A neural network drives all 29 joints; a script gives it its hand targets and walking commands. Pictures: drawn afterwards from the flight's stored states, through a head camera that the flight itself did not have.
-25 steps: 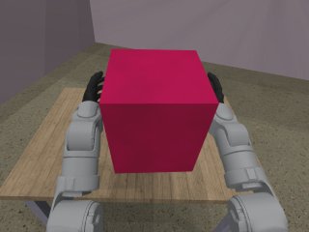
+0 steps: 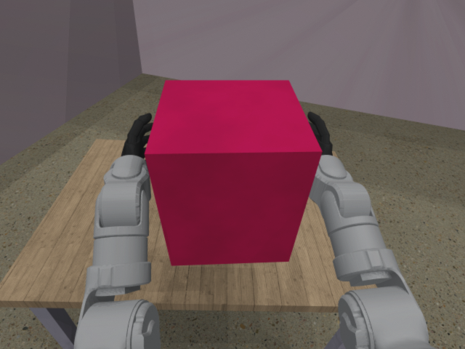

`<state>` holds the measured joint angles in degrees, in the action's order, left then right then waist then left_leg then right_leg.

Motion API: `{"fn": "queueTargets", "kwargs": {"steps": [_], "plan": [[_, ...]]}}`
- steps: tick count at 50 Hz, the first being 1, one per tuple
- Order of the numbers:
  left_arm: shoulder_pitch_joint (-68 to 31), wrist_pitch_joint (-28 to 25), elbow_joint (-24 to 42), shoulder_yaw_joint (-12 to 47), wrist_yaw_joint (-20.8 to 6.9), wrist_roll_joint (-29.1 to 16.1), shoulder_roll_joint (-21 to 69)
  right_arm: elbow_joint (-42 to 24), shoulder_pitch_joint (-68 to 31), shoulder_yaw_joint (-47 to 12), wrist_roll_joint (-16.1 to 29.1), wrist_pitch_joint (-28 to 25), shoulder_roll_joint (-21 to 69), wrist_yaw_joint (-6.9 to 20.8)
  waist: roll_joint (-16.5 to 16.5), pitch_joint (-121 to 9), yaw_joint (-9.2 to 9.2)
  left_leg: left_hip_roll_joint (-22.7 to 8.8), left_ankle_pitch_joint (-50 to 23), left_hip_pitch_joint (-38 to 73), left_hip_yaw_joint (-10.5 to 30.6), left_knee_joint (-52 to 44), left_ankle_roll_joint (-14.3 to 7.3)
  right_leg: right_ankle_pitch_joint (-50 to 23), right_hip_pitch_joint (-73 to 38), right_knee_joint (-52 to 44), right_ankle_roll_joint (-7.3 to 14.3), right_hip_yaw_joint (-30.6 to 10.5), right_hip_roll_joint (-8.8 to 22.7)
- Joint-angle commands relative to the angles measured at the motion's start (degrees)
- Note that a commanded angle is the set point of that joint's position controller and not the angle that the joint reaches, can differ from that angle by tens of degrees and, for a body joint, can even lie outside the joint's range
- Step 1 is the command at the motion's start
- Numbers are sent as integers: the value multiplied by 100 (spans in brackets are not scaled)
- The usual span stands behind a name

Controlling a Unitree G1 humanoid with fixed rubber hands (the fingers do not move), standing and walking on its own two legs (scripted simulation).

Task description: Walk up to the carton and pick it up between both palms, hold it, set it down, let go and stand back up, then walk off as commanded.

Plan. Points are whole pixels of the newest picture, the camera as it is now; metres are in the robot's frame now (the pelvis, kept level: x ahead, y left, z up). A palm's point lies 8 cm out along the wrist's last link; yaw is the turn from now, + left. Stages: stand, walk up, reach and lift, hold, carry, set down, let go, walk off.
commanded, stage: hold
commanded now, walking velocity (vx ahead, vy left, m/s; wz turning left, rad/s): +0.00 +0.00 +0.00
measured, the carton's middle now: (229, 174) +0.36 -0.01 +0.17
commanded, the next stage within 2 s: none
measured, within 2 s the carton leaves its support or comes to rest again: neither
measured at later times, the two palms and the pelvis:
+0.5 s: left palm (136, 168) +0.36 +0.15 +0.19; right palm (315, 163) +0.36 -0.15 +0.20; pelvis +0.00 +0.00 +0.00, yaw +0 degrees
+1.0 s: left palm (134, 160) +0.36 +0.15 +0.20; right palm (314, 158) +0.37 -0.15 +0.20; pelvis +0.00 +0.00 +0.00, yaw +0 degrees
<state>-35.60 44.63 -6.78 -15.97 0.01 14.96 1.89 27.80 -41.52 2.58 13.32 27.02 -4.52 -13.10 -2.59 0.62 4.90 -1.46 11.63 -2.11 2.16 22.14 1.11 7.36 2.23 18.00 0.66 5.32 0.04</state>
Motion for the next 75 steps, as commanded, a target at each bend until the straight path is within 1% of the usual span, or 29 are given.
{"fn": "queueTargets", "kwargs": {"steps": [1, 5, 6, 11, 12, 13, 14, 15, 17, 18, 21, 26, 28, 29, 31, 36, 40, 44, 46, 47, 53, 57, 58, 62, 63, 66, 71, 74, 75], "plan": [[-4832, -456, 731, 2763, -803, -925, 3087, -1583, -5264, -2028, 590, -429, 3758, 728, 372, -2396, -46, 490, -709, -346, -208, -483, 45, -198, -799, -140, -333, -98, -338], [-5223, -801, 1423, 3504, -477, -1514, 3478, -2598, -5645, -2538, 766, -719, 4112, 753, 534, -3819, -107, 456, -1945, 305, -112, -39, 162, -876, -680, 36, -328, -99, -465], [-5253, -795, 1503, 3759, -430, -1636, 3503, -2539, -5354, -2458, 744, -692, 4023, 737, 740, -3589, 131, 441, -1899, 308, -48, -20, 241, -852, -520, -4, -292, -134, -422], [-3935, -433, 35, 2678, -561, -842, 3154, -1653, -5200, -2032, 547, -472, 3516, 715, 378, -2268, -121, 463, -921, -263, -180, -341, 24, -338, -755, -275, -290, -189, -368], [-3978, -453, 131, 2704, -622, -923, 3241, -1658, -5158, -1998, 467, -475, 3513, 743, 250, -2228, -49, 455, -535, -364, -176, -480, -32, -121, -837, -272, -289, -133, -348], [-3718, -391, 380, 2703, -654, -821, 3244, -1584, -4817, -2004, 551, -447, 3471, 725, 465, -2489, 16, 441, -985, -236, -167, -401, 28, -523, -1054, -162, -290, -115, -346], [-3726, -368, 411, 2620, -709, -806, 3129, -1618, -4870, -2051, 580, -435, 3442, 709, 273, -2383, -51, 458, -1014, -232, -201, -409, -14, -663, -1078, -197, -299, -143, -352], [-3741, -325, 444, 2735, -752, -880, 3194, -1411, -4683, -2056, 574, -381, 3261, 681, 367, -2402, 108, 418, -1049, -176, -127, -468, 46, -621, -1106, -196, -264, -126, -382], [-4076, -379, 323, 2645, -787, -877, 3079, -1716, -5236, -2086, 572, -470, 3513, 699, 87, -2521, -61, 488, -942, -300, -198, -400, -68, -561, -1140, -222, -321, -177, -381], [-4337, -436, 547, 2662, -766, -835, 3122, -1452, -5078, -2050, 574, -447, 3659, 720, 273, -2521, -57, 459, -933, -284, -233, -416, -7, -519, -1085, -132, -296, -137, -375], [-4856, -647, 1387, 3268, -655, -1415, 3352, -2303, -5209, -2334, 824, -571, 3915, 694, 353, -3599, 88, 502, -1825, 155, -124, -190, 86, -1256, -1189, -10, -309, -155, -396], [-4846, -692, 1488, 3681, -389, -1579, 3637, -2613, -5356, -2452, 884, -623, 3910, 755, 741, -3403, 10, 381, -2150, 312, -19, -1, 265, -899, -534, -2, -249, -118, -513], [-4470, -569, 915, 3352, -447, -1342, 3445, -2142, -5151, -2160, 756, -542, 3687, 747, 601, -2908, 61, 390, -1453, 182, -96, -176, 183, -519, -517, -209, -256, -176, -426], [-4286, -518, 520, 3083, -470, -1133, 3354, -1956, -5172, -2085, 647, -502, 3565, 768, 519, -2494, -103, 376, -1083, -101, -89, -311, 143, -239, -567, -223, -236, -157, -414], [-4189, -398, 131, 2703, -624, -903, 3157, -1534, -5207, -1842, 474, -427, 3495, 758, 281, -1911, -12, 407, -534, -476, -129, -504, 26, 74, -715, -316, -255, -195, -313], [-4447, -441, 9, 2405, -744, -722, 3118, -1219, -5550, -1858, 399, -484, 3630, 820, 131, -2147, -146, 438, -281, -490, -187, -610, -132, 122, -814, -288, -285, -143, -291], [-4921, -639, 798, 2978, -638, -1104, 3354, -1652, -5423, -2125, 658, -620, 3881, 783, 486, -3149, -42, 449, -1544, 14, -160, -230, 82, -735, -943, -78, -297, -130, -407], [-4742, -745, 1360, 3263, -525, -1402, 3325, -2233, -5097, -2511, 857, -611, 4098, 663, 443, -3788, 32, 502, -2164, 247, -141, 8, 92, -1609, -1128, 64, -381, -188, -429], [-4721, -770, 1161, 3315, -480, -1366, 3197, -2465, -5277, -2497, 815, -617, 3989, 646, 403, -3574, 9, 526, -1719, 27, -122, -65, 74, -1300, -1038, 45, -397, -145, -420], [-4490, -742, 1425, 3558, -473, -1449, 3419, -2420, -4940, -2512, 821, -590, 3913, 625, 558, -3511, 172, 532, -1985, 5, -60, -52, 155, -1474, -1123, 97, -344, -151, -456], [-4140, -398, 172, 2454, -721, -679, 2896, -1351, -4986, -1939, 452, -362, 3564, 702, 269, -1751, -89, 507, -358, -615, -187, -553, -97, -93, -754, -261, -322, -131, -264], [-4557, -493, 979, 3107, -711, -1157, 3202, -1904, -5144, -2234, 711, -458, 3619, 688, 440, -2662, 59, 437, -1299, -106, -108, -294, 99, -633, -867, -113, -319, -145, -409], [-4580, -482, 1186, 3267, -686, -1202, 3408, -1895, -5050, -2141, 766, -471, 3585, 696, 568, -2696, 247, 385, -1692, 121, -42, -232, 195, -725, -720, -115, -281, -110, -460], [-4995, -658, 1235, 3261, -511, -1318, 3253, -2177, -5304, -2263, 780, -521, 3899, 727, 580, -3079, -4, 410, -1844, 173, -69, -96, 195, -705, -568, -48, -312, -158, -420], [-4714, -665, 1208, 3308, -518, -1424, 3282, -2397, -5311, -2392, 746, -572, 3921, 716, 286, -3332, -126, 466, -1890, 34, -127, -98, 101, -941, -864, -52, -335, -164, -470], [-4260, -570, 1096, 3081, -522, -1186, 3106, -2384, -5094, -2530, 810, -467, 3844, 671, 364, -3076, -186, 477, -1854, 27, -134, -129, 63, -1086, -932, -61, -364, -158, -436], [-3927, -304, 530, 2674, -835, -747, 2972, -1892, -4878, -2074, 707, -380, 3504, 601, 304, -2413, 51, 511, -1401, -12, -206, -264, 69, -902, -1091, -199, -364, -117, -339], [-4337, -412, 828, 2905, -853, -1025, 3073, -1933, -4875, -2095, 713, -377, 3580, 583, 286, -2722, 203, 501, -1452, -5, -148, -243, 110, -938, -1095, -117, -334, -139, -384], [-4537, -475, 1154, 3160, -797, -1145, 3258, -1945, -4872, -2133, 623, -431, 3545, 657, 547, -2891, 211, 474, -1464, 39, -161, -303, 171, -867, -970, -82, -332, -75, -367]]}}
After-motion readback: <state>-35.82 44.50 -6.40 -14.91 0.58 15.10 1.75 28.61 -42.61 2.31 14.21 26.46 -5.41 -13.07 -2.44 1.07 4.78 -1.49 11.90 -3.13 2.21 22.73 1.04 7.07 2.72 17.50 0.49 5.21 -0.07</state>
